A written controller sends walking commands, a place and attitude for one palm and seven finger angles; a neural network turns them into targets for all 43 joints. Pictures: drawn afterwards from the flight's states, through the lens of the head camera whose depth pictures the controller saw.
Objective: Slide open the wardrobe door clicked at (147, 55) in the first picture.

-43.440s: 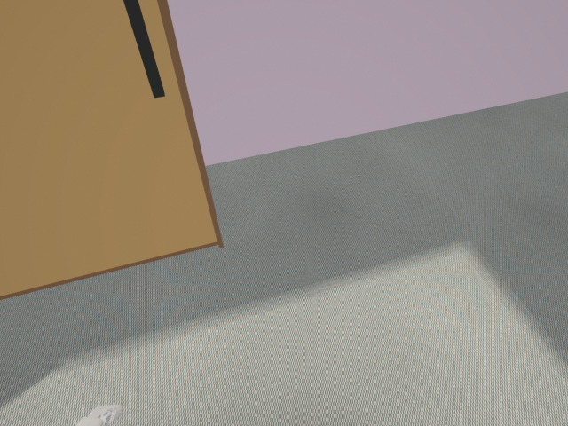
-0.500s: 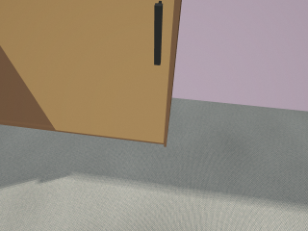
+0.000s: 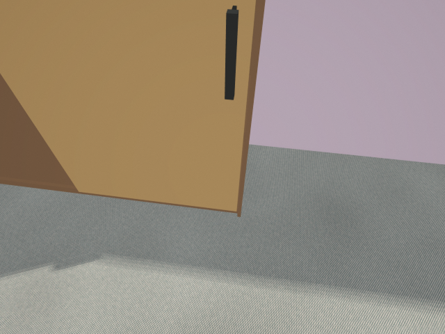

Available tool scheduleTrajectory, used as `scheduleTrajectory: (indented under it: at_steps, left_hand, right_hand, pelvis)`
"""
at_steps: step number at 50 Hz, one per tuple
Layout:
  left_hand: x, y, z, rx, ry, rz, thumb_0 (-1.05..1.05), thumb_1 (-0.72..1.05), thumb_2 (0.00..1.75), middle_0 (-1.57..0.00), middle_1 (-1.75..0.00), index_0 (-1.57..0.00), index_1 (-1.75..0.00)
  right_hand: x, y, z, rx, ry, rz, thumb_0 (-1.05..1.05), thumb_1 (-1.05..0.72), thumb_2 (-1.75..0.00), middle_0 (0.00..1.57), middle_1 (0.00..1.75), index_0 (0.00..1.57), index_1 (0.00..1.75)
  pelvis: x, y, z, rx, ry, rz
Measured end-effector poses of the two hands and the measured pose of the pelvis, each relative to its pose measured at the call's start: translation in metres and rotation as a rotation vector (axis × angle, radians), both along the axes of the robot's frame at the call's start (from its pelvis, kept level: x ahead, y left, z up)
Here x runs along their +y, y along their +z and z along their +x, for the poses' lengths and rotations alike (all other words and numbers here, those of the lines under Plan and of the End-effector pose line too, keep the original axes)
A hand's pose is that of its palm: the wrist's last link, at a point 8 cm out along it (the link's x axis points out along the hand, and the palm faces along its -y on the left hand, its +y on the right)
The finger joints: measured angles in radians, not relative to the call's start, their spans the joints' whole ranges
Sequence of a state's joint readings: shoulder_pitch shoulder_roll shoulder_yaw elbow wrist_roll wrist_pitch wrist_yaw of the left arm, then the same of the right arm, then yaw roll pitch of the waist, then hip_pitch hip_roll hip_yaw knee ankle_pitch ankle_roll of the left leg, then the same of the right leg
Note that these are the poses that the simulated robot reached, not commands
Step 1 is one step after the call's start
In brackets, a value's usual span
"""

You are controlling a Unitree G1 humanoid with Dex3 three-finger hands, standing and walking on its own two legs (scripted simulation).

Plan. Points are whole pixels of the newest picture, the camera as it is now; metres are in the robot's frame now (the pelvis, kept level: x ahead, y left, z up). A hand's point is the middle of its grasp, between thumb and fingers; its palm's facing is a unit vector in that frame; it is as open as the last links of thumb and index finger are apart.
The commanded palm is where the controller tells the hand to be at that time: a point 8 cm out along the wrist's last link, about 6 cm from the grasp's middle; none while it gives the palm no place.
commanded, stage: take the last steps up to it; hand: right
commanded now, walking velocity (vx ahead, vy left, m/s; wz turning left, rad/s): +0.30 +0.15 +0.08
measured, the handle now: (231, 55) +0.78 +0.03 +0.12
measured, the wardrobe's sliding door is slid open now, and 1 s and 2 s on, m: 0.00 0.00 0.00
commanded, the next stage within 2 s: come to a stop and stand still in 0.90 s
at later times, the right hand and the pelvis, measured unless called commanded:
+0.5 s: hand out of the picture -0.03 -0.10 -0.18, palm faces +0.05 +0.99 -0.15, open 7.4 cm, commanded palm none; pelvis +0.09 +0.04 -0.02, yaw +1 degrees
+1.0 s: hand (269, 258) +0.34 -0.09 -0.18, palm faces -0.04 +0.97 -0.23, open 7.4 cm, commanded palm none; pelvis +0.25 +0.10 -0.03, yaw +3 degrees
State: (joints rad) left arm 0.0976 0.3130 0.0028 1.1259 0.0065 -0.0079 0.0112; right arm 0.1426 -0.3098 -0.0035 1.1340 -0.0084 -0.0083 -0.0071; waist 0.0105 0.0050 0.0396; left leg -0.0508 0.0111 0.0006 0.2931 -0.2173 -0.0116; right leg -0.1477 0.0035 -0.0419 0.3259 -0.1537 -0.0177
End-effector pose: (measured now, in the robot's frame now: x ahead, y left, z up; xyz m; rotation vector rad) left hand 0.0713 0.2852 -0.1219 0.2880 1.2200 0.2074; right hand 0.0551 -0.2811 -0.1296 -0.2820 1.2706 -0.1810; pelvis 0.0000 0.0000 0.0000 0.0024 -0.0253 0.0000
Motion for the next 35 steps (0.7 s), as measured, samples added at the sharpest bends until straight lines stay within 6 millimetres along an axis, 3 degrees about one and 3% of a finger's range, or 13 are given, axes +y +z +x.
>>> scheduleTrajectory:
  at_steps: [10, 14, 17, 21, 25, 28, 31, 35]
  left_hand:
    - [-0.022, -0.028, -0.033, 0.097, 0.078, -0.094, 0.00, 0.91, 0.89, -0.20, -0.30, -0.20, -0.30]
    - [-0.021, -0.041, -0.053, 0.176, 0.119, -0.131, 0.00, 0.91, 0.89, -0.20, -0.30, -0.21, -0.30]
    - [-0.019, -0.043, -0.056, 0.247, 0.124, -0.138, 0.01, 0.91, 0.89, -0.20, -0.30, -0.21, -0.30]
    - [-0.015, -0.040, -0.024, 0.238, 0.117, -0.135, 0.01, 0.91, 0.89, -0.20, -0.30, -0.20, -0.30]
    - [-0.016, -0.038, 0.039, 0.134, 0.096, -0.135, 0.01, 0.91, 0.89, -0.20, -0.30, -0.20, -0.30]
    - [-0.019, -0.037, 0.092, 0.034, 0.072, -0.121, 0.01, 0.92, 0.89, -0.20, -0.30, -0.20, -0.30]
    - [-0.020, -0.041, 0.128, -0.070, 0.077, -0.093, 0.01, 0.92, 0.89, -0.20, -0.30, -0.20, -0.30]
    - [-0.018, -0.031, 0.135, -0.068, 0.102, -0.089, 0.00, 0.91, 0.89, -0.20, -0.30, -0.20, -0.30]
  right_hand:
    - [0.044, -0.023, -0.024, 0.125, -0.019, 0.081, 0.00, -0.91, -0.90, 0.19, 0.30, 0.20, 0.30]
    - [0.070, -0.028, -0.033, 0.174, -0.053, 0.104, 0.00, -0.91, -0.90, 0.19, 0.30, 0.20, 0.30]
    - [0.089, -0.029, -0.043, 0.187, -0.103, 0.113, 0.00, -0.91, -0.90, 0.20, 0.30, 0.20, 0.30]
    - [0.112, -0.026, -0.066, 0.278, -0.150, 0.132, 0.00, -0.91, -0.90, 0.20, 0.30, 0.20, 0.30]
    - [0.128, -0.022, -0.082, 0.404, -0.172, 0.165, 0.00, -0.91, -0.90, 0.20, 0.30, 0.20, 0.30]
    - [0.132, -0.026, -0.078, 0.469, -0.181, 0.193, 0.00, -0.91, -0.90, 0.20, 0.30, 0.20, 0.30]
    - [0.127, -0.040, -0.055, 0.488, -0.162, 0.214, 0.00, -0.91, -0.90, 0.20, 0.30, 0.20, 0.30]
    - [0.113, -0.046, 0.021, 0.358, -0.091, 0.199, 0.00, -0.91, -0.90, 0.20, 0.30, 0.20, 0.30]
  pelvis:
    - [0.015, -0.011, 0.024, 0.003, 0.031, -0.020]
    - [0.030, -0.017, 0.040, 0.013, 0.027, -0.010]
    - [0.038, -0.018, 0.053, 0.016, 0.008, 0.000]
    - [0.043, -0.017, 0.072, 0.016, 0.017, -0.002]
    - [0.042, -0.018, 0.095, 0.020, 0.018, 0.006]
    - [0.038, -0.025, 0.115, 0.016, 0.017, 0.012]
    - [0.033, -0.037, 0.136, 0.009, 0.061, 0.029]
    - [0.038, -0.027, 0.157, -0.002, 0.083, 0.013]
